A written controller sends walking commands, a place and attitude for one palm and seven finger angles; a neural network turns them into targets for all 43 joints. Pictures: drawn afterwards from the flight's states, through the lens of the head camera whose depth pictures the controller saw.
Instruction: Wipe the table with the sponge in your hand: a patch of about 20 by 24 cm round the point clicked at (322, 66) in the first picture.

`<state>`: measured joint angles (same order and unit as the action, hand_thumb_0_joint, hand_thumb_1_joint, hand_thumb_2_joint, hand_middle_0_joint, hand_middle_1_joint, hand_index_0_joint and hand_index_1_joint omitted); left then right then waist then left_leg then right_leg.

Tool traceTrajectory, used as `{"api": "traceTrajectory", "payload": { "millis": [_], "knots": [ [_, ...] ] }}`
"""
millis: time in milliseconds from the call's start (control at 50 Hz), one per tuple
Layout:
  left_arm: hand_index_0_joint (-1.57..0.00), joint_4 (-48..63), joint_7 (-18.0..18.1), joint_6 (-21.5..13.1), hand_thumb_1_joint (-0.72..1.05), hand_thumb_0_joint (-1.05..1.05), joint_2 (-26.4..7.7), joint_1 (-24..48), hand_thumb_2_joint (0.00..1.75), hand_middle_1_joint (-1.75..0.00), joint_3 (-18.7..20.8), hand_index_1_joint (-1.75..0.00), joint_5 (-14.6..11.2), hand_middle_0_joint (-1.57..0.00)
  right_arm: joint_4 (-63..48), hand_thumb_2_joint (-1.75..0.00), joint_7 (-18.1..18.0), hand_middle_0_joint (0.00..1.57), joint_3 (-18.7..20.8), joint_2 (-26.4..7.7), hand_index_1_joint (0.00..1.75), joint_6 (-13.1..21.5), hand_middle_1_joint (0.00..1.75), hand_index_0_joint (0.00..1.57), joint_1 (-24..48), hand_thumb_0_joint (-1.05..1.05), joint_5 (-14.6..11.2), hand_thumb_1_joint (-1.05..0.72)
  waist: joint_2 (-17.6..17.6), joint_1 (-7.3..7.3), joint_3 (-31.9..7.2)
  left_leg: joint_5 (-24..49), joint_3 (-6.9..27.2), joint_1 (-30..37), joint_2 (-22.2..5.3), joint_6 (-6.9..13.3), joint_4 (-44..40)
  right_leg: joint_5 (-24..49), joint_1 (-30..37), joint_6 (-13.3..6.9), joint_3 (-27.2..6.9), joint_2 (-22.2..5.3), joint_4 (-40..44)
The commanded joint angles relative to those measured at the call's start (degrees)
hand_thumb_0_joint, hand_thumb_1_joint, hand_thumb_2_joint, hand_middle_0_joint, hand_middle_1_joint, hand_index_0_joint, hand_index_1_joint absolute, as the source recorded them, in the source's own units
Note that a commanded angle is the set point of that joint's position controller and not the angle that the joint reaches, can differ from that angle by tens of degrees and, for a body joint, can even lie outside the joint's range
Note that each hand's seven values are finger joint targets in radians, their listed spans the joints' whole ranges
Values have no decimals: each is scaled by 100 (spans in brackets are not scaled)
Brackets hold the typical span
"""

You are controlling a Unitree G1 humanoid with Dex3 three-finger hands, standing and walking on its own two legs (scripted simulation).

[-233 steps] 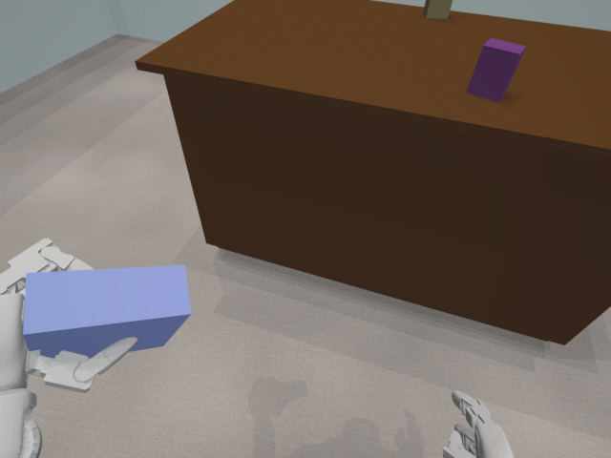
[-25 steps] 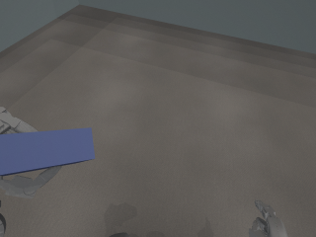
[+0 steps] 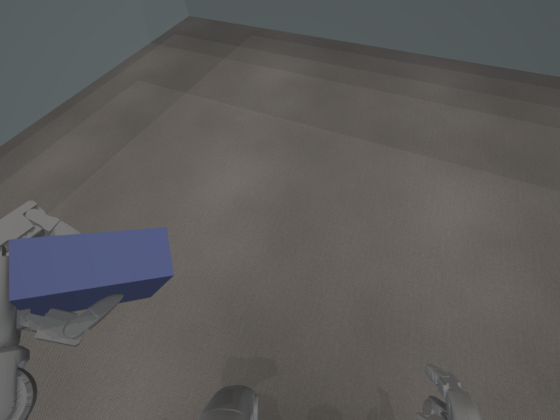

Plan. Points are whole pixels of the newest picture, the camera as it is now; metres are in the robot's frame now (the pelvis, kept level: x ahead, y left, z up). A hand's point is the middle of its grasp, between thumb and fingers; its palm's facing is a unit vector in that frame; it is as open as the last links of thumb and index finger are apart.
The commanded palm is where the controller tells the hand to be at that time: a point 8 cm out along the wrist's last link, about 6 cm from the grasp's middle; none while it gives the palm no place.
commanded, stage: walk around to get in front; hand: left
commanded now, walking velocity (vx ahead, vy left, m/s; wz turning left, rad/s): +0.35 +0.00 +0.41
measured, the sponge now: (117, 271) +0.24 +0.19 +0.16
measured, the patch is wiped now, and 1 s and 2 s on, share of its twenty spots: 0.00 0.00 0.00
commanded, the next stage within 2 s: turn to face it in 0.70 s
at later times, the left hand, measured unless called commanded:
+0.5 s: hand (92, 197) +0.31 +0.23 +0.20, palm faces +0.50 -0.71 -0.49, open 9.2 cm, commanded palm +0.25 +0.27 +0.19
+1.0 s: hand (74, 193) +0.32 +0.26 +0.19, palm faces +0.68 -0.59 -0.43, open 9.2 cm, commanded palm +0.25 +0.27 +0.19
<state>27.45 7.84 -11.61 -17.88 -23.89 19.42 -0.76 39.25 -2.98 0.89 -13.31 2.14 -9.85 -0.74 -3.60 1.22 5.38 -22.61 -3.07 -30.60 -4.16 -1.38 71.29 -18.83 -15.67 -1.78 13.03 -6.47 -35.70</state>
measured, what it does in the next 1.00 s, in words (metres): walks ahead, turning left: left foot, then right foot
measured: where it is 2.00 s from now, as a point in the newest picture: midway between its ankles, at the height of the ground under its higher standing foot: outside the picture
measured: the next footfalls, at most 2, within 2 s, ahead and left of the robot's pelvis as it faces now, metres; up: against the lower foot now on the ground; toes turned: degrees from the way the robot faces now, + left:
left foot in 0.26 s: +0.19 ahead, +0.13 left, +0.00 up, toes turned +14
right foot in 0.54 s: +0.25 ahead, -0.16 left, +0.00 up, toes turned +2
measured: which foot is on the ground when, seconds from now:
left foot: up 0.00-0.24, down 0.26-0.56, up 0.58-0.90, down 0.92-1.00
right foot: down 0.00-0.24, up 0.26-0.52, down 0.54-0.90, up 0.92-1.00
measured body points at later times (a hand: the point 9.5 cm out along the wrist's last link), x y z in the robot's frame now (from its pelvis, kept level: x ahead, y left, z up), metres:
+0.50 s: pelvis +0.14 -0.03 +0.00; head +0.17 -0.04 +0.45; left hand +0.27 +0.26 +0.23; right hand +0.33 -0.19 -0.10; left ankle +0.15 +0.12 -0.73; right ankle +0.19 -0.16 -0.70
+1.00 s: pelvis +0.20 -0.04 -0.01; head +0.24 -0.01 +0.44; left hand +0.28 +0.29 +0.21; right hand +0.48 -0.20 -0.07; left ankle +0.20 +0.07 -0.73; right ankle +0.22 -0.17 -0.68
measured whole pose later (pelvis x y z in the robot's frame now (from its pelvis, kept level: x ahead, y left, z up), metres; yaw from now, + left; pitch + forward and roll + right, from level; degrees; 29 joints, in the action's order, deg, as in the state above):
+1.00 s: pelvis +0.20 -0.04 -0.01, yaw +21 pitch -1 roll +1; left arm 34.8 10.4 -13.1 -25.1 -24.8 24.0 -1.7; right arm 30.9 -3.4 3.4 -12.0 2.5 -6.6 -0.8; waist 3.1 1.3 7.1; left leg -15.4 -10.1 -19.8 -3.9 1.7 36.7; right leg -31.2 -22.8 1.7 4.8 -5.9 -58.6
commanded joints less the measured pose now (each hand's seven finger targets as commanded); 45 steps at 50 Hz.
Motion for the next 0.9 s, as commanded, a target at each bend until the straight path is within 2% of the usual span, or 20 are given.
{"api": "traceTrajectory", "payload": {
  "millis": [0, 100, 180, 200, 220, 240, 260, 320, 380, 480, 500, 540, 560, 600, 660, 740, 800, 840, 860, 880],
  "knots": [
    [-120, 1443, 232, -465, 10, 0, -1400, -86, 130, -160, 1024, -160, -78, -120, -1159, -90, -20, 20, 176, -340, 30, 261, 30, 20, 429, 0, 53, -90, 1057, -60, -832, 423, -123, -631, -283, -20, -1207, 1928, 1245, -553, -1019, -1490, 1763],
    [-120, 1723, 407, -437, 10, 0, -1347, -522, 130, -160, 1145, -160, -138, -120, -1543, -90, -11, 20, 255, -249, 30, 270, 30, 20, 276, 0, 61, -90, 1314, 164, -947, 450, -872, 26, 0, 71, -3089, 2904, 1600, -557, -744, -1457, 1398],
    [-120, 1913, 482, -433, 10, 0, -1311, 8, 130, -160, 944, -160, -108, -120, -1541, -90, -97, 20, 360, -338, 30, 277, 30, 20, -64, 0, 63, -90, 865, -200, -1443, 1159, -1249, 1848, 485, 163, -4301, 3194, 1095, -163, -101, -1159, -445],
    [-120, 1976, 482, -512, 10, 0, -1365, 102, 130, -160, 960, -160, -82, -120, -1576, -90, -133, 20, 407, -412, 30, 290, 30, 20, -97, 0, 48, -90, 21, -296, -1701, 1401, -683, 3042, 194, 417, -4445, 2798, 180, 86, -32, -941, -1692],
    [-120, 1981, 450, -560, 10, 0, -1218, -2, 130, -160, 838, -160, -109, -120, -1581, -90, -100, 20, 433, -551, 30, 326, 30, 20, 12, 0, 53, -90, -1549, -253, -1748, 2811, 1700, 3824, -1285, 1173, -4678, -363, -1281, 412, -134, -67, -3261],
    [-120, 2008, 448, -618, 10, 0, -1388, 337, 130, -160, 887, -160, -80, -120, -1625, -90, 17, 20, 342, -528, 30, 385, 30, 20, 7, 0, 13, -90, -1403, -255, -1587, 3789, 3382, 3682, -2073, 1765, -5021, -1851, -1969, 357, -779, 307, -4095],
    [-120, 1297, 286, -511, 10, 0, -1544, 150, 130, -160, 972, -160, -29, -120, -1462, -90, 30, 20, 368, -602, 30, 382, 30, 20, 120, 0, -14, -90, -826, -219, -1333, 2879, 3271, 3207, -2174, 1828, -5107, -1563, -2336, 381, -1265, -43, -4278],
    [-120, 2145, 196, -573, 10, 0, -1699, 56, 130, -160, 1257, -160, -61, -120, -1412, -90, 11, 20, 407, -475, 30, 376, 30, 20, 264, 0, -53, -90, -887, -65, -1140, 1510, 2224, 2249, -1646, 1683, -5164, -1024, -2226, 483, -1270, -298, -3588],
    [-120, 2317, 161, -610, 10, 0, -1280, -441, 130, -160, 1092, -160, -203, -120, -1371, -90, 54, 20, 312, -400, 30, 563, 30, 20, 244, 0, -37, -90, -1223, -32, -1167, 1042, 1141, 1244, -1127, 1254, -5369, -495, -869, 541, -727, -90, -1978],
    [-120, 1342, 126, -362, 10, 0, -1032, -254, 130, -160, 913, -160, -174, -120, -1266, -90, -62, 20, 239, -377, 30, 595, 30, 20, 170, 0, -31, -90, -601, 10, -1112, 48, 715, 911, -844, 829, -4559, -83, 559, 663, -134, 424, 268],
    [-120, 1183, 120, -275, 10, 0, -1001, -20, 130, -160, 813, -160, -125, -120, -1248, -90, -85, 20, 214, -326, 30, 564, 30, 20, 142, 0, -44, -90, -69, 15, -1061, -379, 449, 553, -539, 624, -3769, -199, 949, 555, -410, 241, 840],
    [-120, 976, 192, -77, 10, 0, -1561, 385, 130, -160, 995, -160, -97, -120, -1356, -90, -118, 20, 118, -166, 30, 532, 30, 20, 410, 0, -6, -90, 2731, 136, -797, -1383, -63, -1341, 417, 116, -397, -528, 1492, -536, -3883, -2239, 2273],
    [-120, 788, 227, -49, 10, 0, -1524, 561, 130, -160, 981, -160, -141, -120, -1215, -90, -120, 20, 179, -376, 30, 584, 30, 20, 402, 0, 87, -90, 2373, 32, -689, -742, 473, -1369, 124, 44, 305, -367, 1198, -643, -3986, -2378, 2371],
    [-120, 947, 128, -216, 10, 0, -1395, 472, 130, -160, 827, -160, -118, -120, -1087, -90, -91, 20, 99, -304, 30, 474, 30, 20, 535, 0, 82, -90, 1538, 1, -428, -244, 378, -1289, -90, -158, 873, 1405, 1014, -514, -2506, -1986, 1919],
    [-120, 1232, 176, -278, 10, 0, -1330, 437, 130, -160, 728, -160, -38, -120, -1137, -90, -111, 20, 94, -285, 30, 381, 30, 20, 660, 0, 112, -90, 1307, -38, -612, -177, -26, -735, -98, -212, -118, 3607, 1220, -316, -958, -1623, 1413],
    [-120, 1846, 325, -273, 10, 0, -1482, -133, 130, -160, 994, -160, -137, -120, -1491, -90, -114, 20, 142, -187, 30, 283, 30, 20, 543, 0, 122, -90, 1397, 79, -1043, -58, -702, 219, 5, -146, -2066, 4139, 1289, -311, -268, -1587, 1096],
    [-120, 2238, 442, -214, 10, 0, -1463, -507, 130, -160, 1173, -160, -190, -120, -1697, -90, -93, 20, 224, -216, 30, 221, 30, 20, 424, 0, 109, -90, 1484, 129, -1352, 28, -850, 499, 189, -108, -3234, 4491, 1568, -375, -442, -1594, 592],
    [-120, 2265, 488, -238, 10, 0, -1323, -516, 130, -160, 1084, -160, -232, -120, -1662, -90, -118, 20, 252, -234, 30, 158, 30, 20, 156, 0, 65, -90, 927, -181, -1737, 1241, -1051, 1709, 476, -92, -4439, 4171, 1279, -67, -226, -1182, -280],
    [-120, 2399, 501, -327, 10, 0, -1352, -298, 130, -160, 1062, -160, -244, -120, -1684, -90, -146, 20, 309, -344, 30, 154, 30, 20, 122, 0, 26, -90, 268, -291, -1871, 2165, -652, 2569, 91, 21, -4735, 3224, 730, 156, -191, -843, -1084],
    [-120, 2438, 489, -448, 10, 0, -1369, -210, 130, -160, 1069, -160, -265, -120, -1700, -90, -141, 20, 395, -541, 30, 191, 30, 20, 163, 0, 12, -90, -1065, -177, -1863, 4582, 965, 3389, -1285, 671, -4679, 84, -680, 448, -281, -114, -2002]
  ]
}}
